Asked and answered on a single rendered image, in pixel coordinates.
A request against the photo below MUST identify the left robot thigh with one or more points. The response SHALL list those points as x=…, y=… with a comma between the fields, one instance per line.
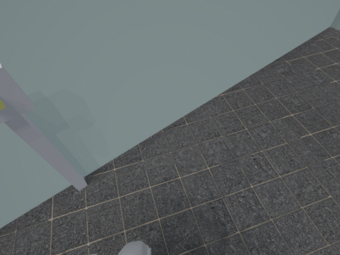
x=135, y=248

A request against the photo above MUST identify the panel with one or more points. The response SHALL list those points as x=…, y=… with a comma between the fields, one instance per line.
x=17, y=103

